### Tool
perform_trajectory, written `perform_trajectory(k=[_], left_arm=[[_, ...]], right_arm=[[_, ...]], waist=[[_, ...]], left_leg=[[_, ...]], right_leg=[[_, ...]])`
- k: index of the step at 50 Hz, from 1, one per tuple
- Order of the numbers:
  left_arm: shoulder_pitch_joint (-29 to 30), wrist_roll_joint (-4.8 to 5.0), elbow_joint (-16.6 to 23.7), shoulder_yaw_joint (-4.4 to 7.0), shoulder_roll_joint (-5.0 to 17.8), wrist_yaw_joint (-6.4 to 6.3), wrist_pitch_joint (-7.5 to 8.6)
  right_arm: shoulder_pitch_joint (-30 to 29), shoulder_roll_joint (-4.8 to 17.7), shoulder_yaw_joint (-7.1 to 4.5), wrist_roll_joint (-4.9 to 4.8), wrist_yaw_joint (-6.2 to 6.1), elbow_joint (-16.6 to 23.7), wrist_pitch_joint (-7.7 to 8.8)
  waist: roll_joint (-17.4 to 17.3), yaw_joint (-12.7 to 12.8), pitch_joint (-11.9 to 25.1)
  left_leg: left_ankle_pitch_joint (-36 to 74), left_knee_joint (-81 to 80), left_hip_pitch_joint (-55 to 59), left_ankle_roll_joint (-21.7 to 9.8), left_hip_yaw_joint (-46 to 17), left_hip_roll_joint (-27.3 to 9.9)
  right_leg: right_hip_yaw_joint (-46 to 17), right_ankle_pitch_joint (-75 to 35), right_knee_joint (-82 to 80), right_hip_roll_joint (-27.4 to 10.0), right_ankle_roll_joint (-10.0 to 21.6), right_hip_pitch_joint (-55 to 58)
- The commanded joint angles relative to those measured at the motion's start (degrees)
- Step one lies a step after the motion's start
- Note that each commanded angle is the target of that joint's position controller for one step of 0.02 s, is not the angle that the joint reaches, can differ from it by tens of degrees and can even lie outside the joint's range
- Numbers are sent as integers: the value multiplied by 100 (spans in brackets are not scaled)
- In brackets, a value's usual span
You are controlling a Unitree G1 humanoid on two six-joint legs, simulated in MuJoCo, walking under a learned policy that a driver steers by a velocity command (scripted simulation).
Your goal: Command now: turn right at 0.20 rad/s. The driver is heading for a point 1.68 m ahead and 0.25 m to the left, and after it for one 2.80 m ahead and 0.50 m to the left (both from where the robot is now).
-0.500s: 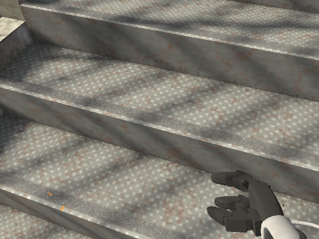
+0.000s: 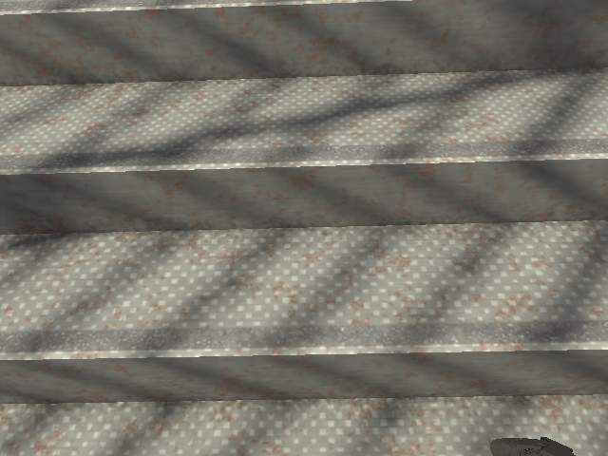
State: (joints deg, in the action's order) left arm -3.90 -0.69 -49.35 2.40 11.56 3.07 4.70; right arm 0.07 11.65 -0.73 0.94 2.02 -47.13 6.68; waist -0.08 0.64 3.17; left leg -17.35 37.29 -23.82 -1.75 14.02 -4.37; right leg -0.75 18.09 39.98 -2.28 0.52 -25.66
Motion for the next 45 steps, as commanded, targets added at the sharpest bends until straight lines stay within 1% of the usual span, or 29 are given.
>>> perform_trajectory(k=[1, 2, 3, 4, 5, 6, 7, 8, 10, 12, 15, 20, 27, 45], left_arm=[[508, 70, 481, 254, 841, -86, 16], [730, 118, 578, 192, 691, -67, -31], [561, 105, 603, 174, 615, -69, -69], [336, 92, 544, 183, 670, -72, -85], [197, 79, 506, 186, 687, -67, -92], [79, 63, 459, 185, 672, -63, -105], [-54, 55, 405, 179, 630, -50, -111], [-170, 67, 352, 168, 589, -29, -120], [-245, 99, 292, 142, 519, 17, -135], [-232, 105, 266, 123, 496, 48, -131], [-217, 83, 236, 112, 505, 50, -97], [-330, 75, 126, 105, 475, 32, -67], [-529, 66, -50, 101, 402, 19, -70], [-793, 55, -414, 68, 307, 7, -83]], right_arm=[[-162, 314, -115, -81, -28, 461, -36], [-71, 295, -89, -103, -46, 498, -3], [-326, 333, -86, -105, -17, 588, 9], [-370, 343, -96, -72, 23, 618, 1], [-308, 343, -98, -45, 76, 587, -3], [-223, 358, -103, -4, 121, 564, -3], [-186, 324, -84, 14, 179, 529, -5], [-186, 270, -58, 18, 228, 513, -13], [-97, 187, -15, 15, 305, 443, -30], [21, 208, -6, 29, 342, 358, -38], [104, 243, -1, 48, 341, 279, -38], [280, 212, 10, 39, 329, 158, -32], [565, 167, 3, 37, 330, -28, -39], [1051, 188, -4, 32, 314, -429, -74]], waist=[[581, -165, 403], [390, -281, 450], [-63, -130, 475], [-133, -45, 551], [-77, -5, 580], [-96, 19, 576], [-153, 70, 548], [-167, 118, 535], [-133, 115, 483], [-101, 78, 433], [-68, 61, 404], [-59, 70, 362], [-69, 69, 287], [-60, 39, 122]], left_leg=[[246, 10, 29, -61, -387, 61], [618, -168, 345, -136, -527, -29], [878, -378, 639, -269, -532, -26], [1128, -520, 859, -378, -560, -62], [1268, -632, 952, -418, -600, -100], [1301, -750, 1042, -431, -661, -144], [1262, -891, 1108, -427, -757, -205], [1161, -970, 1163, -405, -828, -256], [880, -1014, 1192, -301, -834, -272], [691, -1018, 1199, -228, -784, -239], [660, -1015, 1213, -218, -756, -217], [782, -1027, 1251, -245, -787, -225], [951, -1013, 1285, -248, -792, -197], [1135, -1002, 1287, -262, -778, -123]], right_leg=[[-1484, 126, -1590, -689, 1070, 342], [-1429, -372, -1381, -667, 1014, 183], [-1044, -627, -1333, -447, 891, 16], [-721, -582, -1219, -217, 779, 4], [-481, -563, -1129, -50, 693, 57], [-294, -583, -1058, 43, 624, 55], [-151, -613, -1018, 95, 546, 67], [-100, -647, -1039, 95, 477, 87], [-114, -659, -1155, 56, 392, 147], [-128, -646, -1234, 40, 360, 170], [-106, -670, -1273, 38, 346, 180], [-58, -723, -1292, 31, 321, 193], [8, -768, -1314, 34, 298, 228], [134, -831, -1337, 62, 295, 311]])
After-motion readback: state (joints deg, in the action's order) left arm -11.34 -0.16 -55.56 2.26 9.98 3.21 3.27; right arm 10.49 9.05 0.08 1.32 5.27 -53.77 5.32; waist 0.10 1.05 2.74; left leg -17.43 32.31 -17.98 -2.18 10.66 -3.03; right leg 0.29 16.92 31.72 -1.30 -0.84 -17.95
